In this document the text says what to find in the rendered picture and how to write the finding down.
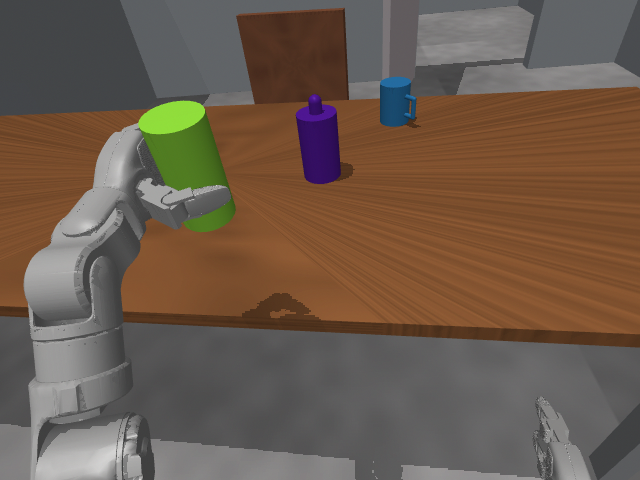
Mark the right robot hand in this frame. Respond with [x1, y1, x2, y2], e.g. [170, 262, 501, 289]
[533, 397, 592, 480]

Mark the table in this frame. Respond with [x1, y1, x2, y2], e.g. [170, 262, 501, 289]
[0, 87, 640, 480]

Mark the left robot hand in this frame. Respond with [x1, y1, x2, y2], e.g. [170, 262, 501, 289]
[92, 123, 231, 230]

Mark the left robot arm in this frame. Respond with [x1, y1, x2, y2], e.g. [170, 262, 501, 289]
[24, 187, 155, 480]

